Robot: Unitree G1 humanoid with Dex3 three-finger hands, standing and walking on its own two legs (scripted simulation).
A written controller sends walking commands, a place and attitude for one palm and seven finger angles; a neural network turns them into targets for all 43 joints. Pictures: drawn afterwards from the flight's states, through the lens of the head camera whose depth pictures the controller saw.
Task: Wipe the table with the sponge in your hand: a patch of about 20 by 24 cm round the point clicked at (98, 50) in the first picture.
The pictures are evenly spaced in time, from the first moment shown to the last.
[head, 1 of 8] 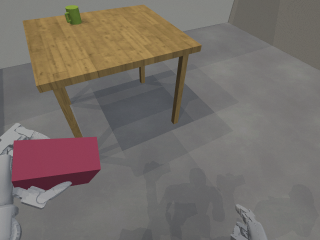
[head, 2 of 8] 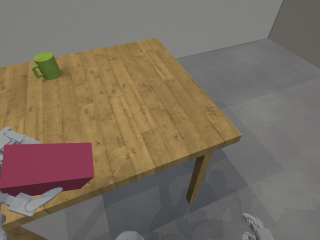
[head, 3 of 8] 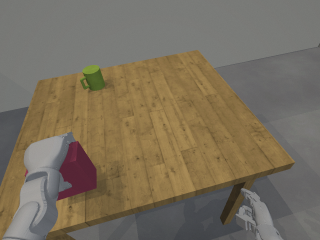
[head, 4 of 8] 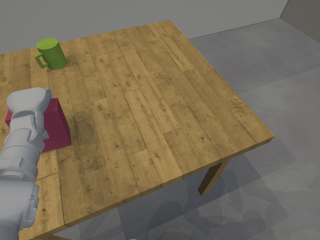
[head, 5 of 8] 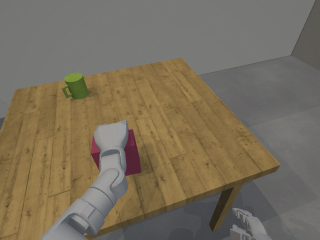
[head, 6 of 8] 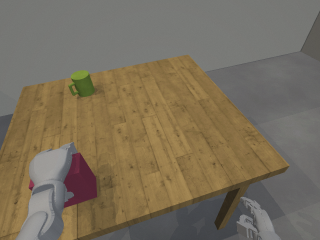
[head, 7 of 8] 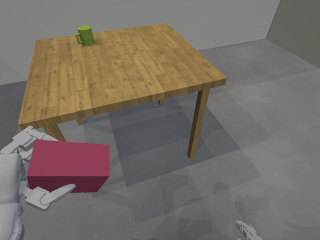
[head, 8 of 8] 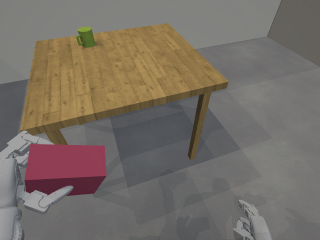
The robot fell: no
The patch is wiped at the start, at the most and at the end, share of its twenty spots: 0.00 1.00 1.00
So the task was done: yes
